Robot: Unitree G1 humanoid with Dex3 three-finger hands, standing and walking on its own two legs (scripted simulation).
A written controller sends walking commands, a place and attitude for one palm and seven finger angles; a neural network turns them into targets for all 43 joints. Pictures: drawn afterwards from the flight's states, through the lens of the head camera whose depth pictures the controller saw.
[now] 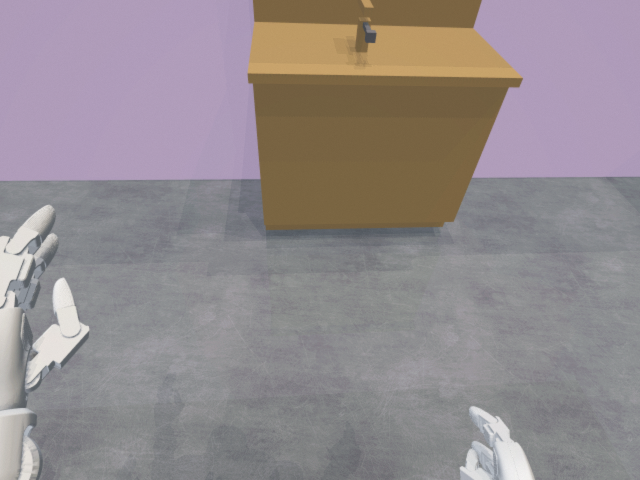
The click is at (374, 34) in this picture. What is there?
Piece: tap's lever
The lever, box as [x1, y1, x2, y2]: [365, 30, 376, 42]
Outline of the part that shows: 366,30 365,41 374,42 376,33 375,31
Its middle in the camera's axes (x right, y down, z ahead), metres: +0.15 -0.60 +1.15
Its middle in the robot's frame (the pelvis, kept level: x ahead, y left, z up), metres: +1.28 -0.06 +0.07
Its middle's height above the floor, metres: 0.84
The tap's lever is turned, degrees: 0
